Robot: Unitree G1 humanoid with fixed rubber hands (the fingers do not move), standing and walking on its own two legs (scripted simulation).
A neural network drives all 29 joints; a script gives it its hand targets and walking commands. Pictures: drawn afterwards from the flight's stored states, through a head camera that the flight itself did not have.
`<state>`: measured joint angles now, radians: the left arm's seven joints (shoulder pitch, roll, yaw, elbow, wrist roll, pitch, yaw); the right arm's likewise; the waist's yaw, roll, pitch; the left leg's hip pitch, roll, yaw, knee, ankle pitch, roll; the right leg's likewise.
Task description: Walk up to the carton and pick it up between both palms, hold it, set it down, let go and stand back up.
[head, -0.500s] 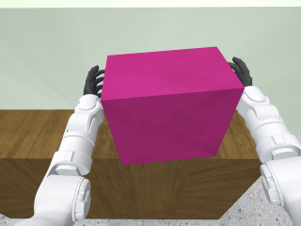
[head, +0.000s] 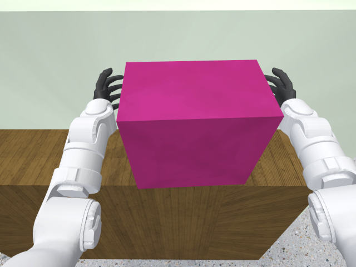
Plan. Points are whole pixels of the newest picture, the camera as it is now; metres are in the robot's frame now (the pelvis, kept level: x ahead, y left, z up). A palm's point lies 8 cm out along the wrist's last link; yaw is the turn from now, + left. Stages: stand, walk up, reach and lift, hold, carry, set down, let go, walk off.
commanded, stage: reach and lift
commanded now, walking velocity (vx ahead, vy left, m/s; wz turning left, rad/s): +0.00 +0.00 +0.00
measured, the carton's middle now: (192, 130) +0.44 +0.00 +0.10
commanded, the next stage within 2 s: hold in 1.98 s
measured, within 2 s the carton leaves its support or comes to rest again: neither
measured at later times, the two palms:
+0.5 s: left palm (83, 101) +0.37 +0.21 +0.24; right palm (289, 91) +0.40 -0.19 +0.24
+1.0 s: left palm (74, 88) +0.37 +0.21 +0.26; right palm (286, 83) +0.40 -0.18 +0.25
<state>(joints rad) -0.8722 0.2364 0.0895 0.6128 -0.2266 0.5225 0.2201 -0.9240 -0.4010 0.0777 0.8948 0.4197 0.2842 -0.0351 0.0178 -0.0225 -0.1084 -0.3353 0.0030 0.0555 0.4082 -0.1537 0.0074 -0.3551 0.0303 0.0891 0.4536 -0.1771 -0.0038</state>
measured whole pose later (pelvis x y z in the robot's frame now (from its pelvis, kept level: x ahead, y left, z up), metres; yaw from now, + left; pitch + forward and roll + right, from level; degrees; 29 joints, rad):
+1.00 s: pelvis -0.02 +0.00 +0.00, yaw +0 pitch +3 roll +1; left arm -0.94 0.34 0.09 0.47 -0.24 0.75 0.19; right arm -1.04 -0.40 0.07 0.82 0.46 0.49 -0.09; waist 0.03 -0.02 -0.12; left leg -0.33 0.00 0.06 0.41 -0.12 0.01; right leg -0.35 0.03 0.09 0.45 -0.15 0.00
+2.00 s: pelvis -0.02 +0.00 +0.00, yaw +0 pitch +2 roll +1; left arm -0.91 0.36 0.09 0.32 -0.23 0.89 0.19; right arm -1.06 -0.40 0.00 0.73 0.47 0.62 -0.10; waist 0.03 -0.02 -0.16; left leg -0.33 0.00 0.06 0.41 -0.12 0.01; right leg -0.35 0.03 0.09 0.45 -0.15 0.00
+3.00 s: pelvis -0.03 +0.00 +0.00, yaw +0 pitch -1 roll +0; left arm -1.21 0.31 0.13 0.82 0.05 0.82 0.04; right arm -1.26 -0.40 -0.02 0.99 0.32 0.71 -0.04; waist 0.02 -0.02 -0.26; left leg -0.26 0.01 0.05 0.41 -0.12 0.01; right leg -0.27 0.04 0.09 0.43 -0.13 0.00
